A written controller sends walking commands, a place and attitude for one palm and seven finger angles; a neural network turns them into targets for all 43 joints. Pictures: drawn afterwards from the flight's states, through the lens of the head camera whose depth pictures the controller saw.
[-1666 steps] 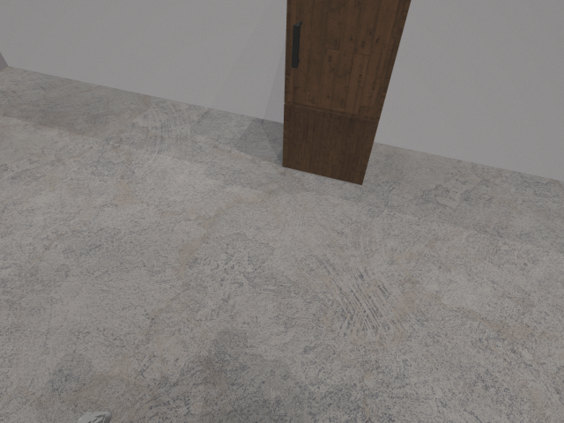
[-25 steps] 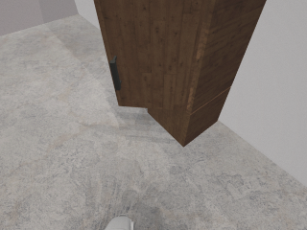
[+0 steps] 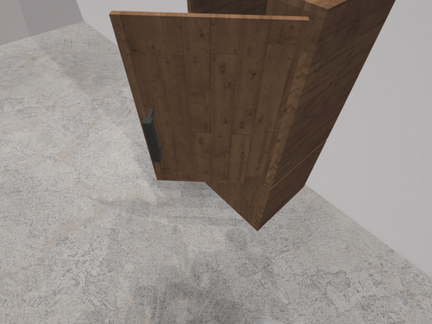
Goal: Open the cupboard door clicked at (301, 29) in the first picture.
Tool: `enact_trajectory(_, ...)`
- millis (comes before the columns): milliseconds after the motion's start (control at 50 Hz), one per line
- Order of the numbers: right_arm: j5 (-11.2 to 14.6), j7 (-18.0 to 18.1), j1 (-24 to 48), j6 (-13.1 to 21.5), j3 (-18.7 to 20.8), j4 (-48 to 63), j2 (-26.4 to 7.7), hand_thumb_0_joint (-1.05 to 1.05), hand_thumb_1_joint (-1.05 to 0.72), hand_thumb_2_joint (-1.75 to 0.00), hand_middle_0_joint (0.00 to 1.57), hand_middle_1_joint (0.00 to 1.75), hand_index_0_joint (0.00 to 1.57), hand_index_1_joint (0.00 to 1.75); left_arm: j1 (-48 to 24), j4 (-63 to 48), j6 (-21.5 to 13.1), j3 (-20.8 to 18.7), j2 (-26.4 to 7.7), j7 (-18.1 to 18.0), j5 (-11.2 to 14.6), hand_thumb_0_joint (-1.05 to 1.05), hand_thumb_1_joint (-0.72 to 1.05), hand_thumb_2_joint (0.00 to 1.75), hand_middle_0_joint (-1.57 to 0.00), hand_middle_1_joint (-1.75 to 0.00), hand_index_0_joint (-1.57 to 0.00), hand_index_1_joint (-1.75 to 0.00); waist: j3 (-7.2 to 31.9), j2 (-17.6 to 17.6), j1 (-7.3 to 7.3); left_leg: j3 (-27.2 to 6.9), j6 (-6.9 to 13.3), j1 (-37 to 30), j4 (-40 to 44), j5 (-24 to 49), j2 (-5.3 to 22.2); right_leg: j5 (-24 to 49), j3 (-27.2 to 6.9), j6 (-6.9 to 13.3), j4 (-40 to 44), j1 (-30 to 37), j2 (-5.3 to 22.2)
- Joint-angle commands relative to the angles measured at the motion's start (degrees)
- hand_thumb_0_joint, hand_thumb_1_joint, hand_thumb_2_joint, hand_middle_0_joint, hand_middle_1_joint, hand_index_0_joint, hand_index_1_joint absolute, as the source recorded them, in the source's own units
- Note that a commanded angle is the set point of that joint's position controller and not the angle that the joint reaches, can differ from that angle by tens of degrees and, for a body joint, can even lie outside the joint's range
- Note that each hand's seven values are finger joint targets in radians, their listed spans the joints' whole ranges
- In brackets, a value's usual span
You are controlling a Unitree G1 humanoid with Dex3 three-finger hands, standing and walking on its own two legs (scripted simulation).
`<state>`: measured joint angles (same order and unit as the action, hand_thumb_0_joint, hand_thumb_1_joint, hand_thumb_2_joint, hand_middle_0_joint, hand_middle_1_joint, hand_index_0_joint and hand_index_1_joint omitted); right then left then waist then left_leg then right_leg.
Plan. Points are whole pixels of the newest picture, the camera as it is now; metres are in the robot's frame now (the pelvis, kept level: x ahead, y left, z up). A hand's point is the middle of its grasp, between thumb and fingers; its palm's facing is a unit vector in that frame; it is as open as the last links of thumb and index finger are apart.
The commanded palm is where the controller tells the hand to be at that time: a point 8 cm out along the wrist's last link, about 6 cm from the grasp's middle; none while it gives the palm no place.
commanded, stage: come to a stop and stand still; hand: left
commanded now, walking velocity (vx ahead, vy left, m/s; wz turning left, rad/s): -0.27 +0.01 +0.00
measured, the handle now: (154, 136) +0.60 +0.22 -0.08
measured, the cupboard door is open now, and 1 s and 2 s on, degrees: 45 45 45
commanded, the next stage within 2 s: look again from close up in 1.50 s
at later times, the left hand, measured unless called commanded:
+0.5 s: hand out of the picture +0.08 +0.19 -0.18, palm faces +0.08 -0.98 -0.20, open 7.3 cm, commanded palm none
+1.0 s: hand out of the picture +0.03 +0.22 -0.17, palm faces +0.05 -0.97 -0.25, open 7.4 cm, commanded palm none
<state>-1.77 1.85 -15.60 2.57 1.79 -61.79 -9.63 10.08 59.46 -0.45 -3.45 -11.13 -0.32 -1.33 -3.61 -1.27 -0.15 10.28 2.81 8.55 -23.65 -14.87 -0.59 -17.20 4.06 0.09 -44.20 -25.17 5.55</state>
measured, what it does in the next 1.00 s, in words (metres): steps on the spot: right foot, then right foot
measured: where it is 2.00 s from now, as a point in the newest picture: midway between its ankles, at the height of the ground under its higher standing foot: outside the picture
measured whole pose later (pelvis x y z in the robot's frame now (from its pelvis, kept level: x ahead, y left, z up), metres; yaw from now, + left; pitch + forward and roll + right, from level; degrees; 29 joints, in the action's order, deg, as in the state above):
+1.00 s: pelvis -0.03 +0.00 +0.00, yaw +2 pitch -3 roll -1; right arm -1.5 0.2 -9.3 -0.1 2.0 -54.4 -14.9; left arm 14.4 55.2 0.4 -0.3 -15.3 -0.6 -1.1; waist 0.0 -1.2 0.5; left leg 5.4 1.8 13.8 -30.7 -13.9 1.5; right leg -15.6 3.3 -0.2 -29.4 -10.6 1.2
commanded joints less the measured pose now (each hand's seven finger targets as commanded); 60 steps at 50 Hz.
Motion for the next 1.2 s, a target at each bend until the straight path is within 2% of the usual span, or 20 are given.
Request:
enact_trajectory(0,0.59,0.44,-0.64,-0.07,0.13,1.33,-5.69,0.0,-0.9,-0.9,0.2,0.3,0.2,0.3,8.25,-0.03,-0.4,0.85,-0.93,-0.37,0.26,0.0,0.9,0.9,-0.2,-0.3,-0.2,-0.3,2.74,3.61,3.65,-7.16,2.07,6.38,0.1,23.19,11.97,12.69,-0.58,-0.27,15.66,16.96,-1.22)
enact_trajectory(40,1.55,-0.06,-3.91,-0.98,-0.04,0.7,-3.97,0.0,-0.9,-0.9,0.2,0.3,0.2,0.3,8.79,0.39,-0.97,0.74,-7.2,-1.1,0.41,0.0,0.9,0.9,-0.2,-0.3,-0.2,-0.3,5.32,-4.36,1.83,-5.01,-3.32,9.73,-4.1,1.62,4.8,36.62,-11.95,4.61,18.62,22.08,9.44)
enact_trajectory(60,1.62,-0.31,-5.93,-1.92,-0.07,0.07,-3.33,0.0,-0.9,-0.9,0.2,0.3,0.2,0.3,6.86,-0.08,-0.81,0.65,-8.64,-1.29,0.69,0.0,0.9,0.9,-0.2,-0.3,-0.2,-0.3,3.99,-5.84,0.54,-5.2,-4.11,8.3,-4.68,-3.34,3.19,42.1,-12.11,7.51,18.68,19.19,12.69)
enact_trajectory(100,1.69,-0.03,-7.19,-3.08,0.14,-1.13,-3.65,0.0,-0.9,-0.9,0.2,0.3,0.2,0.3,4.72,-0.49,-0.77,0.49,-8.47,-2.05,0.96,0.0,0.9,0.9,-0.2,-0.3,-0.2,-0.3,8.29,-14.11,0.42,-5.1,-4.63,6.09,-9.42,-8.22,3.44,53.84,-10.79,9.32,18.0,21.31,12.53)
enact_trajectory(180,1.84,0.22,-4.83,-4.23,0.8,-0.48,-3.36,0.0,-0.9,-0.9,0.2,0.3,0.2,0.3,3.5,-1.07,0.29,-0.63,-9.34,-2.83,0.57,0.0,0.9,0.9,-0.2,-0.3,-0.2,-0.3,7.74,-7.09,1.5,-5.77,-5.27,10.79,-12.42,-12.65,3.04,61.4,-10.82,11.02,16.0,24.86,14.09)
enact_trajectory(260,1.33,-0.06,-6.89,-4.42,1.41,-0.41,-3.23,0.0,-0.9,-0.9,0.2,0.3,0.2,0.3,0.05,-2.47,1.14,-1.16,-8.24,-2.59,0.79,0.0,0.9,0.9,-0.2,-0.3,-0.2,-0.3,8.65,-3.2,-0.33,-6.36,-4.66,1.58,-1.36,6.96,4.89,38.81,-6.32,6.44,13.19,16.05,9.49)
enact_trajectory(300,0.46,-0.03,-3.81,-4.23,2.25,2.29,-7.67,0.0,-0.9,-0.9,0.2,0.3,0.2,0.3,-0.86,-4.6,2.44,-0.48,-3.67,-2.13,0.95,0.0,0.9,0.9,-0.2,-0.3,-0.2,-0.3,4.12,15.18,0.35,-17.35,2.5,5.55,5.39,25.66,16.68,4.24,1.64,0.2,5.57,8.75,-0.93)
enact_trajectory(340,0.06,0.89,-2.19,-3.63,1.82,3.38,-6.93,0.0,-0.9,-0.9,0.2,0.3,0.2,0.3,-2.17,-4.72,3.4,-0.42,-2.73,-1.96,0.67,0.0,0.9,0.9,-0.2,-0.3,-0.2,-0.3,0.42,12.35,-0.23,-18.27,7.35,9.54,8.03,25.64,18.28,-12.82,-3.95,0.34,-8.09,5.31,-2.9)
enact_trajectory(400,-0.02,1.18,0.39,-2.81,1.46,4.22,-6.53,0.0,-0.9,-0.9,0.2,0.3,0.2,0.3,0.08,-3.63,2.77,-0.32,-1.56,-1.63,0.56,0.0,0.9,0.9,-0.2,-0.3,-0.2,-0.3,2.89,10.91,0.95,-14.36,7.34,1.2,3.86,33.54,16.35,-11.38,-4.44,0.24,-7.61,2.75,-2.95)
enact_trajectory(480,0.68,0.9,0.08,-2.43,1.89,3.22,-7.92,0.0,-0.9,-0.9,0.2,0.3,0.2,0.3,3.0,-2.51,1.64,0.57,-1.51,-1.41,0.72,0.0,0.9,0.9,-0.2,-0.3,-0.2,-0.3,6.73,8.14,0.8,-12.62,5.04,-5.04,-0.09,34.73,14.36,-2.54,-1.59,-0.36,12.18,9.68,-3.33)
enact_trajectory(500,1.07,0.77,0.41,-2.39,2.0,3.2,-7.68,0.0,-0.9,-0.9,0.2,0.3,0.2,0.3,5.29,-1.59,1.13,0.57,-2.21,-1.55,0.63,0.0,0.9,0.9,-0.2,-0.3,-0.2,-0.3,7.83,5.96,1.3,-11.9,3.11,-5.27,-2.52,31.32,12.57,5.97,-2.13,-0.15,19.16,13.17,-3.11)
enact_trajectory(540,1.87,0.19,-0.25,-2.64,1.78,3.65,-5.65,0.0,-0.9,-0.9,0.2,0.3,0.2,0.3,5.3,-0.94,0.09,0.66,-6.11,-1.9,0.34,0.0,0.9,0.9,-0.2,-0.3,-0.2,-0.3,7.25,-2.95,-0.83,-7.55,-2.16,0.23,-4.83,10.61,6.44,24.77,-11.33,3.0,21.92,15.89,5.61)
enact_trajectory(560,0.74,-0.46,4.63,-1.76,1.33,10.5,-12.9,0.0,-0.9,-0.9,0.2,0.3,0.2,0.3,5.8,-5.17,-0.98,1.75,-15.62,-2.2,-0.54,0.0,0.9,0.9,-0.2,-0.3,-0.2,-0.3,-0.02,-0.59,-1.1,-10.67,-2.61,2.89,-0.84,11.98,3.62,31.95,-8.93,2.1,16.88,13.71,2.36)
enact_trajectory(580,0.28,-0.42,3.55,-0.82,2.98,11.1,-13.06,0.0,-0.9,-0.9,0.2,0.3,0.2,0.3,6.77,-6.81,-1.07,-0.07,-12.27,-2.88,-0.22,0.0,0.9,0.9,-0.2,-0.3,-0.2,-0.3,9.32,-6.24,-0.02,-10.31,-0.58,2.35,-7.32,17.09,5.8,27.0,-9.18,2.17,14.25,15.44,1.92)
enact_trajectory(600,0.25,-0.21,3.11,-0.7,2.8,11.38,-10.99,0.0,-0.9,-0.9,0.2,0.3,0.2,0.3,7.57,-7.37,-1.19,0.29,-10.57,-2.98,-0.02,0.0,0.9,0.9,-0.2,-0.3,-0.2,-0.3,13.19,-9.01,0.14,-9.66,-0.21,2.71,-9.89,19.34,5.27,35.34,-9.87,2.83,14.08,18.39,3.05)
enact_trajectory(640,0.49,-0.42,3.23,-1.43,2.3,12.48,-7.52,0.0,-0.9,-0.9,0.2,0.3,0.2,0.3,10.06,-8.1,-1.25,0.31,-9.61,-2.95,-0.01,0.0,0.9,0.9,-0.2,-0.3,-0.2,-0.3,10.45,-10.25,0.58,-7.59,-0.82,8.77,-10.47,4.37,2.54,43.62,-12.15,4.27,14.72,21.26,5.71)
enact_trajectory(680,0.63,-0.75,3.68,-2.13,2.17,13.1,-6.78,0.0,-0.9,-0.9,0.2,0.3,0.2,0.3,9.97,-8.94,-1.22,0.33,-10.38,-2.87,-0.03,0.0,0.9,0.9,-0.2,-0.3,-0.2,-0.3,7.4,-7.08,0.06,-7.45,-0.51,9.37,-9.58,0.53,1.92,40.65,-12.57,4.92,15.39,19.53,6.14)
enact_trajectory(780,0.61,-0.9,4.71,-1.68,2.65,12.59,-11.31,0.0,-0.9,-0.9,0.2,0.3,0.2,0.3,6.2,-10.38,-1.14,0.53,-12.13,-2.12,0.23,0.0,0.9,0.9,-0.2,-0.3,-0.2,-0.3,5.96,0.59,-0.6,-9.76,0.44,1.33,-6.45,16.59,6.43,21.35,-7.68,2.85,16.4,11.63,1.09)
enact_trajectory(920,0.38,-1.25,7.43,-1.26,2.1,11.58,-14.72,0.0,-0.9,-0.9,0.2,0.3,0.2,0.3,3.34,-8.53,-0.77,0.93,-13.68,-1.06,0.18,0.0,0.9,0.9,-0.2,-0.3,-0.2,-0.3,0.67,3.78,-0.07,-12.72,0.46,6.59,1.66,-0.42,7.32,0.54,-7.83,2.35,22.0,9.73,-0.14)
enact_trajectory(1180,0.44,-1.78,4.95,-1.1,1.92,7.64,-17.1,0.0,-0.9,-0.9,0.2,0.3,0.2,0.3,3.72,-5.04,-0.5,1.28,-14.24,-0.63,-0.11,0.0,0.9,0.9,-0.2,-0.3,-0.2,-0.3,0.09,1.7,0.38,-15.87,0.09,10.4,9.65,-13.91,8.47,-4.16,-6.76,1.43,24.12,11.2,0.16)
